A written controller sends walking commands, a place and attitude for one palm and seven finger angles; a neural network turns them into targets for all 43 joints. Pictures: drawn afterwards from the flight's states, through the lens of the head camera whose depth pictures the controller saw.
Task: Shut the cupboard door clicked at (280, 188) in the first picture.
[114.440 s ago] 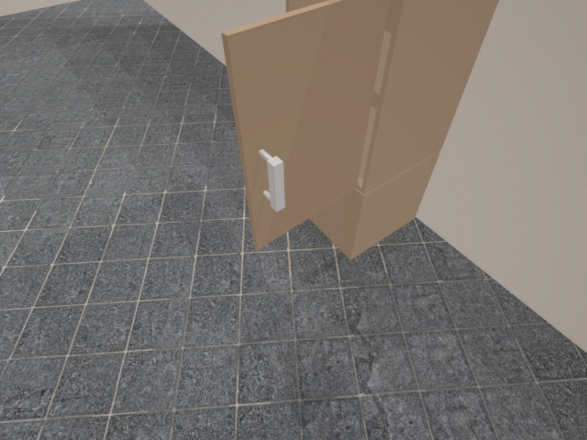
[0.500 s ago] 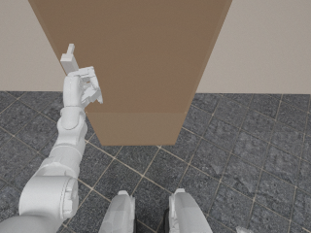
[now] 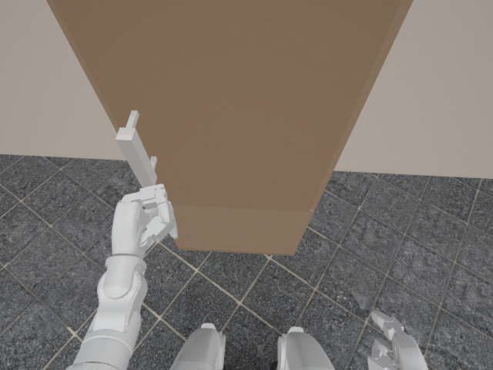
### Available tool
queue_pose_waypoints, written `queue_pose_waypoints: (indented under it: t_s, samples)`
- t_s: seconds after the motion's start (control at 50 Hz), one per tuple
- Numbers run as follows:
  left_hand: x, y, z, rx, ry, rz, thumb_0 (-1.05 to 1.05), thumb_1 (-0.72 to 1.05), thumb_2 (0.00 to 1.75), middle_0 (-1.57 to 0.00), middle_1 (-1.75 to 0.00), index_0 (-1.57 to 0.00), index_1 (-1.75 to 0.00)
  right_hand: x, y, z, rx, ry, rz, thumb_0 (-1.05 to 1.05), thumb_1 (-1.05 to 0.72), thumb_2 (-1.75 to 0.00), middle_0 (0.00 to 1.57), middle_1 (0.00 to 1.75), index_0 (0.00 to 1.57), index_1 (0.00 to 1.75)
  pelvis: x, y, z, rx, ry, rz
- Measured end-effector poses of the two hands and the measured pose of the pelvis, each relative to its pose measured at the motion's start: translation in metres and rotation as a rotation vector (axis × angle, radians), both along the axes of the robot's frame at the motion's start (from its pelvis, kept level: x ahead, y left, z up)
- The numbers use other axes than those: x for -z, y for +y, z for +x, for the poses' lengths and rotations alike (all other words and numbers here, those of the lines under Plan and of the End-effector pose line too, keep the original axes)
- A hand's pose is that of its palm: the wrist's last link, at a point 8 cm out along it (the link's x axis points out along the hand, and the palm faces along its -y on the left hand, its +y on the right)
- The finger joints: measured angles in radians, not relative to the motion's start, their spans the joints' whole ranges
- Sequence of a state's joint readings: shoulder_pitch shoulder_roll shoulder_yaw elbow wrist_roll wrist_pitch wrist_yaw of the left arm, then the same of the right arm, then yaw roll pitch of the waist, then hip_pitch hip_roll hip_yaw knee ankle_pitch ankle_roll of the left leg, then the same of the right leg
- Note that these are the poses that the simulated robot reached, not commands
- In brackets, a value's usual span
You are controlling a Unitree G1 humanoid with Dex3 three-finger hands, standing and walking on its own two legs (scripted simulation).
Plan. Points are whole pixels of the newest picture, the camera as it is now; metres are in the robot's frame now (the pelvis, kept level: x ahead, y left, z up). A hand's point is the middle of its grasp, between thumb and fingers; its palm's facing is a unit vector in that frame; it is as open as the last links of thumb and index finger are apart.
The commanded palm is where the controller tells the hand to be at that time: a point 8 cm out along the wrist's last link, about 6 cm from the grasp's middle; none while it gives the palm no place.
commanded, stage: draw the hand back to the body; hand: left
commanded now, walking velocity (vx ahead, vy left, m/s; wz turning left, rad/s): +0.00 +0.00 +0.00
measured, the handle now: (141, 150) +0.47 +0.22 +0.02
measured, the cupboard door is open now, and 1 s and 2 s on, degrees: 0 0 0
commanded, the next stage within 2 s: step back with the hand held close in 1.64 s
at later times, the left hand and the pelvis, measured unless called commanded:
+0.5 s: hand (126, 227) +0.29 +0.17 +0.11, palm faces +0.05 -1.00 -0.06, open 3.1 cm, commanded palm +0.25 +0.23 +0.12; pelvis +0.01 -0.01 +0.04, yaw +0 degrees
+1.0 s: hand out of the picture +0.25 +0.24 +0.21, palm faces +0.34 -0.88 -0.34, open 4.2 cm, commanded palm +0.20 +0.28 +0.23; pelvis +0.03 +0.01 +0.10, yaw +0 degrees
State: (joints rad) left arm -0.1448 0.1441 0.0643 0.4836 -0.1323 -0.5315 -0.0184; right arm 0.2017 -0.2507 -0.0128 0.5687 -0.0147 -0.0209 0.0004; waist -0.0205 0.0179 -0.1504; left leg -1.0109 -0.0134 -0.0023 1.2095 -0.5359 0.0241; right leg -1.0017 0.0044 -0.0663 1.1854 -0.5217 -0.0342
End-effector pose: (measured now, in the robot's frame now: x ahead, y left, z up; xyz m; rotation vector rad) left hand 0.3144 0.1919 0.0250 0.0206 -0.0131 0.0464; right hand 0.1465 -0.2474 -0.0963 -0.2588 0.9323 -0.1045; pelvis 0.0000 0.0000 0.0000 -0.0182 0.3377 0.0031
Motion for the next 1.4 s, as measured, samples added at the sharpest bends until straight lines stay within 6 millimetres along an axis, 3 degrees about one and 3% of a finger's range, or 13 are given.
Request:
queue_pose_waypoints:
  t_s: [0.08,0.16,0.32,0.42,0.58,0.62,0.76,0.96,1.12,1.3,1.4]
  samples:
    - [-0.003,-0.002,0.003,0.006,-0.021,0.0,0.02,0.9,0.9,-1.3,-1.5,-1.3,-1.5,-0.001,0.002,0.023,-0.026,-0.051,0.002,0.0,-0.91,-0.9,0.2,0.3,0.21,0.3,0.003,-0.003,0.002,-0.006,0.002,0.0]
    - [-0.013,0.0,0.002,0.011,-0.022,0.011,0.02,0.9,0.9,-1.3,-1.5,-1.3,-1.5,-0.004,0.005,0.031,-0.02,-0.072,0.025,0.0,-0.91,-0.9,0.2,0.3,0.21,0.3,0.001,-0.006,0.004,-0.002,-0.012,0.003]
    - [-0.06,0.016,-0.026,-0.015,-0.009,0.032,0.02,0.9,0.9,-1.3,-1.5,-1.3,-1.5,-0.025,0.012,0.016,0.015,-0.065,0.078,0.0,-0.91,-0.9,0.2,0.3,0.21,0.3,-0.026,-0.009,0.012,0.0,-0.078,0.009]
    - [-0.078,0.024,-0.041,-0.015,-0.005,0.036,0.02,0.9,0.9,-1.3,-1.5,-1.3,-1.5,-0.038,0.006,0.007,0.026,-0.076,0.065,0.01,-0.91,-0.9,0.2,0.3,0.21,0.3,-0.038,-0.01,0.014,-0.004,-0.116,0.01]
    - [-0.11,0.033,-0.062,-0.006,-0.033,0.046,0.02,0.9,0.9,-1.27,-1.47,-1.28,-1.47,-0.064,-0.005,0.011,0.045,-0.166,0.034,0.01,-0.91,-0.9,0.2,0.3,0.21,0.3,-0.05,-0.009,0.015,-0.001,-0.176,0.011]
    - [-0.118,0.037,-0.067,-0.034,-0.003,0.128,0.01,0.9,0.9,-1.25,-1.44,-1.25,-1.45,-0.07,-0.005,0.015,0.055,-0.181,0.028,0.01,-0.91,-0.9,0.2,0.3,0.21,0.3,-0.055,-0.009,0.016,0.002,-0.195,0.015]
    - [-0.144,0.058,-0.086,-0.177,0.106,0.286,0.02,0.89,0.9,-1.11,-1.28,-1.11,-1.29,-0.096,0.008,0.032,0.059,-0.234,0.036,0.01,-0.91,-0.9,0.2,0.3,0.2,0.3,-0.076,-0.003,0.021,0.004,-0.278,0.016]
    - [-0.189,0.083,-0.104,-0.298,0.046,0.323,0.02,0.89,0.9,-0.85,-1.0,-0.85,-1.01,-0.117,0.038,0.058,-0.025,-0.294,0.072,0.01,-0.91,-0.9,0.2,0.3,0.21,0.3,-0.094,0.005,0.028,0.001,-0.364,0.016]
    - [-0.223,0.102,-0.119,-0.359,-0.02,0.383,0.01,0.89,0.9,-0.63,-0.76,-0.63,-0.77,-0.122,0.049,0.066,-0.062,-0.305,0.096,0.01,-0.9,-0.9,0.2,0.3,0.21,0.3,-0.1,0.009,0.033,0.003,-0.393,0.014]
    - [-0.264,0.118,-0.138,-0.424,-0.129,0.472,0.01,0.89,0.9,-0.39,-0.49,-0.39,-0.5,-0.119,0.047,0.063,-0.063,-0.29,0.097,0.01,-0.9,-0.9,0.2,0.3,0.21,0.3,-0.102,0.01,0.033,0.005,-0.406,0.014]
    - [-0.265,0.121,-0.143,-0.446,-0.135,0.468,0.01,0.89,0.9,-0.28,-0.38,-0.29,-0.39,-0.117,0.042,0.058,-0.052,-0.277,0.096,0.01,-0.91,-0.9,0.2,0.3,0.21,0.3,-0.103,0.01,0.03,0.005,-0.411,0.015]
